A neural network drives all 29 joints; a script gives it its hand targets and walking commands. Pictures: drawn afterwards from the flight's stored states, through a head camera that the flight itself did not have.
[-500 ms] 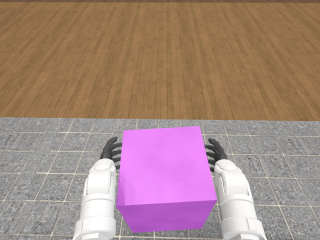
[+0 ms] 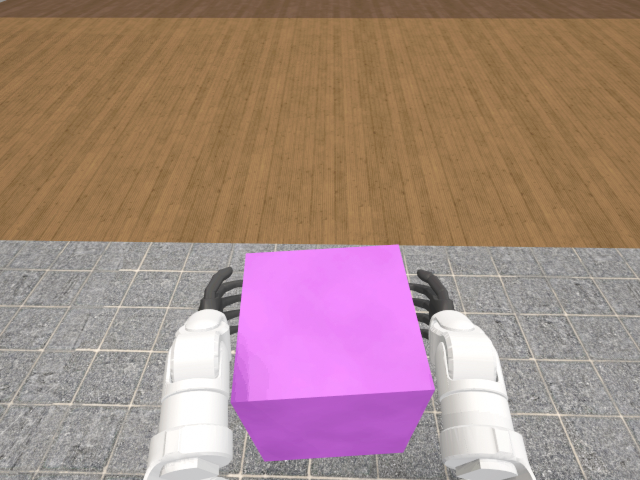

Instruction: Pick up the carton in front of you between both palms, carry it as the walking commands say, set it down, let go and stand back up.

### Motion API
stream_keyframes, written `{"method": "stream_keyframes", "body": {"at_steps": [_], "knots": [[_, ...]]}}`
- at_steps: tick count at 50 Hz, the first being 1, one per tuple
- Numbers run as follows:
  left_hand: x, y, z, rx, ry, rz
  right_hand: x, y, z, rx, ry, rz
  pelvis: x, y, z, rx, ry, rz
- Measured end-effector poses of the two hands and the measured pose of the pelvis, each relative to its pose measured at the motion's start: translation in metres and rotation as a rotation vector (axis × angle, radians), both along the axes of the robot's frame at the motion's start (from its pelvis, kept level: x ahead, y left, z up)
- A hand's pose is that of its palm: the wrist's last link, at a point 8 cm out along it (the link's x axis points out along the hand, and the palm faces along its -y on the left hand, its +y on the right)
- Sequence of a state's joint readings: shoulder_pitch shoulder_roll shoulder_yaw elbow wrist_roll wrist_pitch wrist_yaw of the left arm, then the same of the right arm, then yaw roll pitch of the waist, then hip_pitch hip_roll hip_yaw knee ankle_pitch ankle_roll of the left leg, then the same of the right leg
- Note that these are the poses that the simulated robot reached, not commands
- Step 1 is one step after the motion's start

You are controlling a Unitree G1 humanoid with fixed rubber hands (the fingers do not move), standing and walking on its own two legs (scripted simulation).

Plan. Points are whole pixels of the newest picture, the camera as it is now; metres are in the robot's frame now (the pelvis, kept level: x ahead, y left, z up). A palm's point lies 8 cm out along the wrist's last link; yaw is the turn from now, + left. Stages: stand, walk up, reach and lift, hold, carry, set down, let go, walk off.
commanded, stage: hold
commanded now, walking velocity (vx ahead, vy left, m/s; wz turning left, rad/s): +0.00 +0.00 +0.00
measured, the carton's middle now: (328, 357) +0.29 +0.00 -0.02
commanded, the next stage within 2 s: carry in 0.70 s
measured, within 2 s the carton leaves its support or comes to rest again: neither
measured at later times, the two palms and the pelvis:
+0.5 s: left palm (214, 319) +0.30 +0.15 +0.06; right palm (440, 319) +0.30 -0.15 +0.05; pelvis +0.01 +0.00 +0.00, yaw +0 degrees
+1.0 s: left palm (195, 286) +0.34 +0.18 +0.07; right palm (412, 281) +0.35 -0.12 +0.07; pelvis +0.07 +0.02 -0.01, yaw +0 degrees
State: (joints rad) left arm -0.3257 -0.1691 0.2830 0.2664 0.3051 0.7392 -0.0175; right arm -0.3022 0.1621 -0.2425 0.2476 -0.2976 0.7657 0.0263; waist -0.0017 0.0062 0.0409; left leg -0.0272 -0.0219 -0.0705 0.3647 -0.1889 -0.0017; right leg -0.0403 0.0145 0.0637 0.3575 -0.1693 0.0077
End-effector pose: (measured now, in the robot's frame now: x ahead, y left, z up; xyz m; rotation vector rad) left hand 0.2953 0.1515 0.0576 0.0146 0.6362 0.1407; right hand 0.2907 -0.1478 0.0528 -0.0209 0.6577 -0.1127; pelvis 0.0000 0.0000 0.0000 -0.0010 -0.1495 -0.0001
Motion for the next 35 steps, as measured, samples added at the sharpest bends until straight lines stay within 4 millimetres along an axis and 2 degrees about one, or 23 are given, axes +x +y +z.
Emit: {"method": "stream_keyframes", "body": {"at_steps": [35], "knots": [[0.004, 0.0, -0.002, 0.016, 0.007, -0.012, 0.004, 0.0, -0.002, -0.017, 0.007, 0.013, 0.011, -0.001, 0.001, -0.001, 0.023, 0.001]]}}
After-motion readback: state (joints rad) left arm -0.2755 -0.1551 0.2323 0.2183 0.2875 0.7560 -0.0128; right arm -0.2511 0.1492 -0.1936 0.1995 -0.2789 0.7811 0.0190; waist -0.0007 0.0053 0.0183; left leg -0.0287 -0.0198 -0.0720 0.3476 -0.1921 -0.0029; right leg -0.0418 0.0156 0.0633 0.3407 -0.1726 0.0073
